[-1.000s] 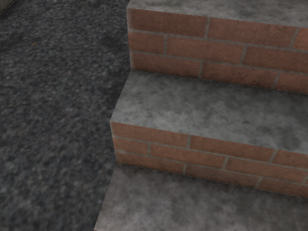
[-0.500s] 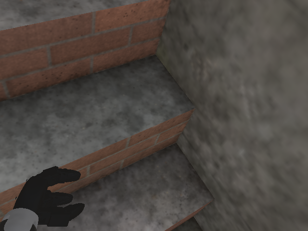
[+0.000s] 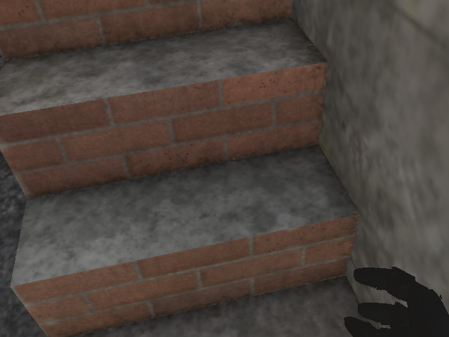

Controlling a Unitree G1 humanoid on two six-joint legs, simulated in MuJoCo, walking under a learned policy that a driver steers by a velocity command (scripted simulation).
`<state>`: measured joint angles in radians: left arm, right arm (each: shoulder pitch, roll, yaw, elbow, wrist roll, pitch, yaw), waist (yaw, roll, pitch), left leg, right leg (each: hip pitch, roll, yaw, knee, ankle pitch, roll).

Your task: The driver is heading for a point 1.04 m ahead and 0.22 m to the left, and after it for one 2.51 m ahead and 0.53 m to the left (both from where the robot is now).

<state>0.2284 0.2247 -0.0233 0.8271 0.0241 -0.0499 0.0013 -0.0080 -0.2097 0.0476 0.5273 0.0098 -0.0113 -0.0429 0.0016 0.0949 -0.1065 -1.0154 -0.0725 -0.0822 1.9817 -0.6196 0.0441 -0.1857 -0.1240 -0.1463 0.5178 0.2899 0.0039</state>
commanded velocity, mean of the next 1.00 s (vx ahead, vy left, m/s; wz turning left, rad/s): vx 0.43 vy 0.13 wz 0.50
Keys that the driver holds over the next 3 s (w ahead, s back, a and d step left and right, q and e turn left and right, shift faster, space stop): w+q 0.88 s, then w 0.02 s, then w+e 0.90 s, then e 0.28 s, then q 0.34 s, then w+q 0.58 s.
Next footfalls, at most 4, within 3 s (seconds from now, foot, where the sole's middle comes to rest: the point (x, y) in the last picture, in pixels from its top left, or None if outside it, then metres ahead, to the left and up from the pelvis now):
0.08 left None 0.08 0.09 -0.60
0.70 right None -0.24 -0.02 -0.84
0.92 left None -0.40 0.28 -1.03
1.28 right None -0.63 0.00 -1.04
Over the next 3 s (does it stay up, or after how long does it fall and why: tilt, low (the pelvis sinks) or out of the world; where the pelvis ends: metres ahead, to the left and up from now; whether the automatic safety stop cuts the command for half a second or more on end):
stays up -0.51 -0.10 -0.26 its command is cut before an obstacle from the start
